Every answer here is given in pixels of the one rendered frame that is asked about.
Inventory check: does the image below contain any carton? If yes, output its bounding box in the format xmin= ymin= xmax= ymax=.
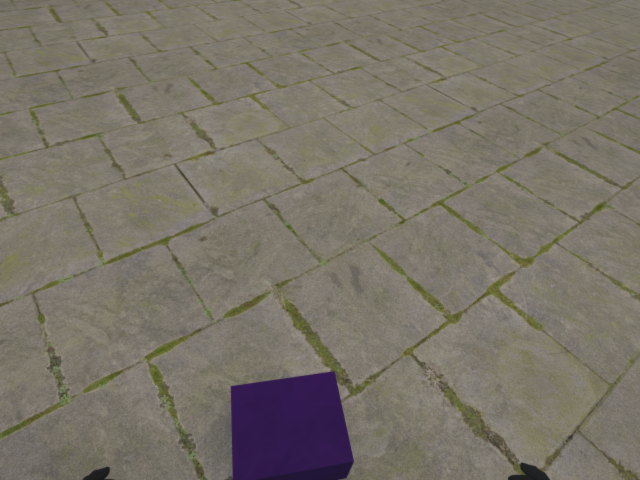
xmin=231 ymin=371 xmax=354 ymax=480

